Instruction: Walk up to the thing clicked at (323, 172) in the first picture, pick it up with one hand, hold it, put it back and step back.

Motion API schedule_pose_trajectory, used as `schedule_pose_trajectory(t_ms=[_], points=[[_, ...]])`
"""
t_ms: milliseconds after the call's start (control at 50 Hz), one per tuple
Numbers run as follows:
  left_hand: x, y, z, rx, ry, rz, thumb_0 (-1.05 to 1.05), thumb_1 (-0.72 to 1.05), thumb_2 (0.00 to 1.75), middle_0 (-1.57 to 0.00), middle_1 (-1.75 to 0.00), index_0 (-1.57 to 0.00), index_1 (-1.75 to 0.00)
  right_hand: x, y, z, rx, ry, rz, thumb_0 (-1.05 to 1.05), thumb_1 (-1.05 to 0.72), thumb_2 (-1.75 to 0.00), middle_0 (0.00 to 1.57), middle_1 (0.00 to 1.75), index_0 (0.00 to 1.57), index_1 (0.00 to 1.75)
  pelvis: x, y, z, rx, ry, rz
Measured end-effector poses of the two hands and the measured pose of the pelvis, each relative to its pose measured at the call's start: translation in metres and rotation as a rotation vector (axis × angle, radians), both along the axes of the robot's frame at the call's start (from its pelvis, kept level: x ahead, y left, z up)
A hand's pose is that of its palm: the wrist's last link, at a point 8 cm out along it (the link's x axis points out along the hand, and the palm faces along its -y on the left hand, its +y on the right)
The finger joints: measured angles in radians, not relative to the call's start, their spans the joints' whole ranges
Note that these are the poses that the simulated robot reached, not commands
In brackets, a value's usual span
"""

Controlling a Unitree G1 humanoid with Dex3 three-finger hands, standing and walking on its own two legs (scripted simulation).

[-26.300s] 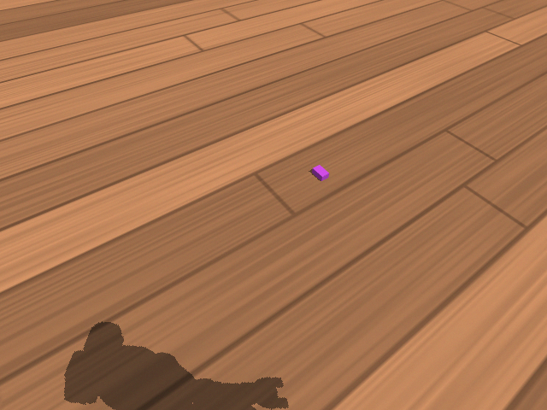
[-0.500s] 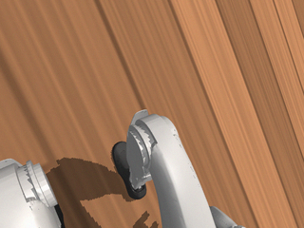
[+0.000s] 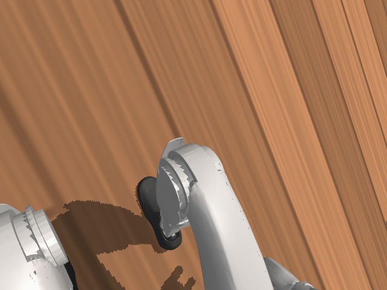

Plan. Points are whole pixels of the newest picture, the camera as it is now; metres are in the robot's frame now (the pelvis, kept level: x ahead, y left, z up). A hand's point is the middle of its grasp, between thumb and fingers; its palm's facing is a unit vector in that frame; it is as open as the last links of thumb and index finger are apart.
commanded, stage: open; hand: left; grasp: from above
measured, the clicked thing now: out of the picture +0.48 +0.30 -0.29
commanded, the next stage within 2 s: withdraw in 0.84 s
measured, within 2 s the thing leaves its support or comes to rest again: neither
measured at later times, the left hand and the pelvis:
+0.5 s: hand out of the picture +0.47 +0.30 -0.25, palm faces -0.44 -0.15 -0.88, open 11.5 cm; pelvis +0.00 +0.00 +0.01, yaw +0 degrees
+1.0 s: hand out of the picture +0.47 +0.31 -0.25, palm faces -0.44 -0.15 -0.89, open 12.7 cm; pelvis +0.00 +0.00 +0.01, yaw -1 degrees
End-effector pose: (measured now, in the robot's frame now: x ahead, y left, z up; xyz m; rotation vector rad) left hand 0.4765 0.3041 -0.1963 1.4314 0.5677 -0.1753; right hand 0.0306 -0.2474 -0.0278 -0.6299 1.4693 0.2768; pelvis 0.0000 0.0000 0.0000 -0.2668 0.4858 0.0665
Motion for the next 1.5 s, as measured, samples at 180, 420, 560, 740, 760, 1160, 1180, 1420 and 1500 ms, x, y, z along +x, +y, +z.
schedule_pose_trajectory(t_ms=[180, 420, 560, 740, 760, 1160, 1180, 1420, 1500], points=[[0.001, 0.003, 0.003, 0.009, -0.01, 0.009, 0.0, 0.21, 0.36, -0.75, -0.37, -0.75, -0.37, -0.003, 0.0, 0.002, -0.002, 0.005, -0.003, 0.0, -0.9, -0.9, 0.2, 0.3, 0.2, 0.3, -0.001, -0.001, 0.002, 0.0, 0.001, -0.002], [0.002, 0.002, 0.001, 0.007, 0.002, 0.002, 0.0, -0.03, 0.58, -0.53, -0.56, -0.52, -0.58, -0.009, 0.004, 0.005, -0.004, 0.022, -0.018, 0.0, -0.9, -0.9, 0.2, 0.3, 0.2, 0.3, -0.002, -0.001, 0.005, -0.003, 0.004, -0.004], [0.003, 0.002, 0.001, 0.002, -0.008, 0.001, 0.0, -0.13, 0.67, -0.44, -0.64, -0.42, -0.66, -0.011, 0.006, 0.006, -0.011, 0.022, -0.022, 0.0, -0.9, -0.9, 0.2, 0.3, 0.2, 0.3, -0.003, 0.0, 0.006, -0.008, 0.005, -0.006], [0.002, 0.003, 0.001, 0.007, 0.001, 0.006, 0.0, -0.21, 0.74, -0.35, -0.73, -0.34, -0.75, -0.012, 0.008, 0.006, -0.006, 0.021, -0.019, 0.0, -0.9, -0.9, 0.2, 0.3, 0.2, 0.3, -0.004, 0.001, 0.006, -0.012, 0.002, -0.005], [0.002, 0.003, 0.001, 0.006, 0.001, 0.007, 0.0, -0.21, 0.74, -0.34, -0.74, -0.33, -0.75, -0.012, 0.009, 0.006, -0.005, 0.021, -0.019, 0.0, -0.9, -0.9, 0.2, 0.3, 0.2, 0.3, -0.004, 0.001, 0.006, -0.012, 0.002, -0.005], [0.018, 0.011, 0.023, 0.02, -0.09, 0.005, 0.0, -0.27, 0.8, -0.29, -0.81, -0.3, -0.81, -0.009, 0.004, 0.007, -0.008, 0.03, -0.054, 0.0, -0.91, -0.9, 0.2, 0.3, 0.2, 0.3, 0.001, 0.0, 0.009, -0.007, 0.034, -0.004], [0.019, 0.013, 0.029, 0.024, -0.105, 0.009, 0.0, -0.28, 0.8, -0.29, -0.81, -0.29, -0.81, -0.008, 0.003, 0.007, -0.006, 0.027, -0.064, 0.0, -0.91, -0.9, 0.2, 0.3, 0.2, 0.3, 0.002, -0.001, 0.01, -0.005, 0.041, -0.003], [0.007, 0.024, 0.141, 0.093, -0.081, 0.024, 0.0, -0.33, 0.87, -0.26, -0.85, -0.25, -0.87, 0.034, -0.017, -0.007, 0.045, -0.079, -0.178, 0.0, -0.91, -0.9, 0.2, 0.3, 0.2, 0.3, 0.005, -0.005, 0.035, 0.058, 0.117, 0.039], [0.0, 0.019, 0.167, 0.073, -0.02, 0.024, 0.0, -0.32, 0.87, -0.27, -0.85, -0.26, -0.87, 0.052, -0.022, -0.004, 0.038, -0.141, -0.174, 0.0, -0.91, -0.9, 0.2, 0.3, 0.2, 0.3, 0.0, -0.008, 0.047, 0.081, 0.109, 0.055]])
